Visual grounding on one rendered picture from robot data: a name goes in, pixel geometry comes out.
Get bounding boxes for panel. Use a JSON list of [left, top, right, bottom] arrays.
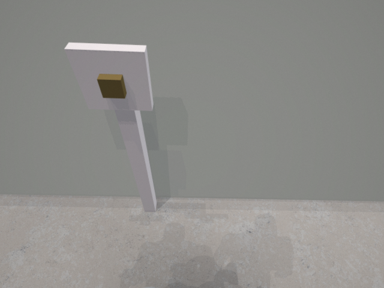
[[64, 43, 157, 212]]

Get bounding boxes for button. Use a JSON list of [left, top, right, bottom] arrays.
[[97, 74, 127, 98]]

